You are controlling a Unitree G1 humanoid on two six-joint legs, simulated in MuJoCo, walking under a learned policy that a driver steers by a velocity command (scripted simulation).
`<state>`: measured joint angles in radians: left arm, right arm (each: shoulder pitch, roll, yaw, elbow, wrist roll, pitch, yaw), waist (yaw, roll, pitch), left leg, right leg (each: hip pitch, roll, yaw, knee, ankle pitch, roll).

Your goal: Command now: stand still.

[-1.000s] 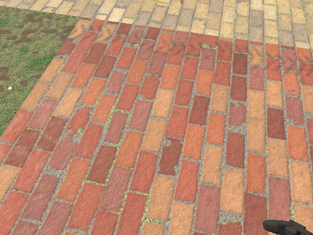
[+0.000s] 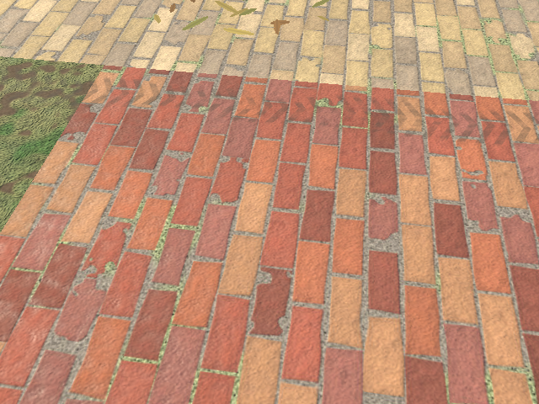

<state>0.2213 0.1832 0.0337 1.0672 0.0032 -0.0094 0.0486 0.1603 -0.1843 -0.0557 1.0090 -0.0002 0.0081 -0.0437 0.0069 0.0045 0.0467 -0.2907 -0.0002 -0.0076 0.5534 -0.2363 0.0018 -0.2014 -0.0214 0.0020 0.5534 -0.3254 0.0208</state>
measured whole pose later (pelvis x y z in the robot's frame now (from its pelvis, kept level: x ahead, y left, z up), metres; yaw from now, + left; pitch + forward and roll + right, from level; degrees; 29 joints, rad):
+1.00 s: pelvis +0.35 -0.06 +0.01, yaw +0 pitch +1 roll -1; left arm 0.21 0.23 0.05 0.96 0.00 -0.10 -0.04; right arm 0.24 -0.25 -0.05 0.97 0.02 -0.10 -0.02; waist 0.01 0.03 0.03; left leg -0.53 0.09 -0.03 1.21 -0.28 0.06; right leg -0.28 0.05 -0.08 0.41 -0.14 -0.08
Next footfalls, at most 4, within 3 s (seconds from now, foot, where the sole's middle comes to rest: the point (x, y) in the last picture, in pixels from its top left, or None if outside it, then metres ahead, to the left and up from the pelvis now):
0.82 right None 0.44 -0.13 -0.77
1.40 left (249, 308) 0.76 0.10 -0.77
1.92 right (352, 238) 1.01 -0.21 -0.77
2.42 left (310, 165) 1.32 -0.10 -0.77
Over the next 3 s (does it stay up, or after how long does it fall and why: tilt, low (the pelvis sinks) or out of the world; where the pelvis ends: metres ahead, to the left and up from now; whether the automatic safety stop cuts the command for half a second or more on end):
stays up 1.21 -0.20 0.01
